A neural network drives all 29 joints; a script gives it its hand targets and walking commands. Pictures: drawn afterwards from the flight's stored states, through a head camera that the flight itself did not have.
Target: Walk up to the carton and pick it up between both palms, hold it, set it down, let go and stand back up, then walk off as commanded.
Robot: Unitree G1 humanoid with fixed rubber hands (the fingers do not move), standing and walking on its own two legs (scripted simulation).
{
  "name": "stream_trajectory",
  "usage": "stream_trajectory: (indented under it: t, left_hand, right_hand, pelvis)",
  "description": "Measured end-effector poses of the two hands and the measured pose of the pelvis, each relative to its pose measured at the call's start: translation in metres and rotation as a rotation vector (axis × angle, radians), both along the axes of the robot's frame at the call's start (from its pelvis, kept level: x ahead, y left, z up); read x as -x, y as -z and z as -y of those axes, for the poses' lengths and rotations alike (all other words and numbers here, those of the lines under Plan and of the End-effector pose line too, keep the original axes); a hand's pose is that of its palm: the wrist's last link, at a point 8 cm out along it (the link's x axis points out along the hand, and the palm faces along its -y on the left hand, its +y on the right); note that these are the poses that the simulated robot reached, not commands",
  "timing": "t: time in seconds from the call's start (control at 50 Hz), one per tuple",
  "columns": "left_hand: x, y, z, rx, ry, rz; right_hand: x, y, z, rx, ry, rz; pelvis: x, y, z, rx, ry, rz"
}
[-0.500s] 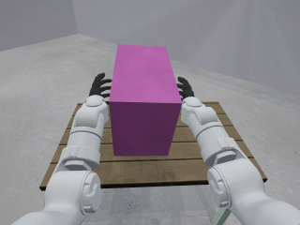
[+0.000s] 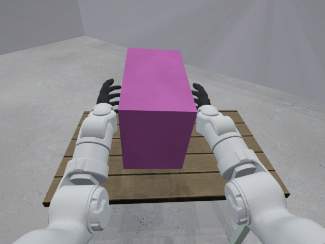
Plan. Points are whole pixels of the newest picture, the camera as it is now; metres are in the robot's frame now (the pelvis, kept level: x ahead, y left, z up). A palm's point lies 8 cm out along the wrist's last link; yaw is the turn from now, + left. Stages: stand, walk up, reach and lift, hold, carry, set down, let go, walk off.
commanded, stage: hold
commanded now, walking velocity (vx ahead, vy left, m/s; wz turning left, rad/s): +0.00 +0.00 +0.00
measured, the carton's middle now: (153, 105) +0.45 +0.01 +0.17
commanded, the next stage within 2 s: none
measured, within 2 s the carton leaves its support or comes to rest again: neither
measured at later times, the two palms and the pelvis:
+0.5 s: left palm (104, 109) +0.38 +0.13 +0.20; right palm (203, 111) +0.38 -0.12 +0.20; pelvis +0.00 +0.00 +0.00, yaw +0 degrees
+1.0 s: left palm (104, 108) +0.38 +0.13 +0.21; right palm (203, 110) +0.38 -0.12 +0.20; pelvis +0.00 +0.00 +0.00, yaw +0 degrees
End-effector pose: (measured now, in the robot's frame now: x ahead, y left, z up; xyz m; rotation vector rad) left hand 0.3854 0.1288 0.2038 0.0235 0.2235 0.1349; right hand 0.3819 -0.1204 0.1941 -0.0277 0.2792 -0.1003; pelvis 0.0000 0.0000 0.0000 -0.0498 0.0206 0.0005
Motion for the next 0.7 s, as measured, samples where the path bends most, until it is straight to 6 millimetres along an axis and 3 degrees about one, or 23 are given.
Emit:
stream_trajectory:
  t: [0.7]
  left_hand:
    - [0.0003,0.0007,0.0001,0.003,0.001,0.001]
  right_hand:
    - [0.0001,0.0002,0.0002,-0.018,0.007,0.001]
  pelvis:
    - [0.0002,0.0,0.0,0.0,0.0,0.0]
